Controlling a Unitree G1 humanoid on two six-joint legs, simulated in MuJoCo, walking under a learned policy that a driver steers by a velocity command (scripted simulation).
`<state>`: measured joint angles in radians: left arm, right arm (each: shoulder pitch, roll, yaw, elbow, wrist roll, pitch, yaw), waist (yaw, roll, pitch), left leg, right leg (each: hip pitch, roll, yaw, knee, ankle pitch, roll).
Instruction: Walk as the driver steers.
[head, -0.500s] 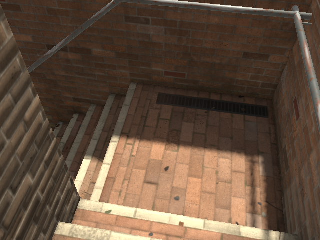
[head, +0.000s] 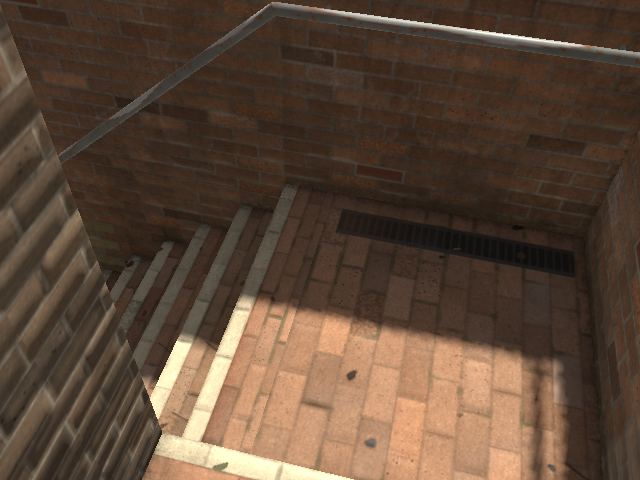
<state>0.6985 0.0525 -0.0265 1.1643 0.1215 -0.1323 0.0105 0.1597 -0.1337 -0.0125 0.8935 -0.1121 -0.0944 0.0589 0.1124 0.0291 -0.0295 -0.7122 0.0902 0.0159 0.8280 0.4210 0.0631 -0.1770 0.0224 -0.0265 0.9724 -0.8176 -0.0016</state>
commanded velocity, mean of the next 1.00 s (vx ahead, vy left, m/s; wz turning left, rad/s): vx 0.48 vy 0.00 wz -0.22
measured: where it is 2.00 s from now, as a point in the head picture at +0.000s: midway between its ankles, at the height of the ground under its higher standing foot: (347, 458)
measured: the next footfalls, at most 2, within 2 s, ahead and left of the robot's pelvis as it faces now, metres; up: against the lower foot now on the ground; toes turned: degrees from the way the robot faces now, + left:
left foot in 0.08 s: +0.16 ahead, +0.11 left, -0.20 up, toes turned +6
right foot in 0.64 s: +0.38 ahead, -0.08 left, -0.40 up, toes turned -5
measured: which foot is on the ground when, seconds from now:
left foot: up 0.00-0.06, down 0.08-0.64, up 0.66-0.98, down 1.00-1.00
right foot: down 0.00-0.08, up 0.10-0.62, down 0.64-1.00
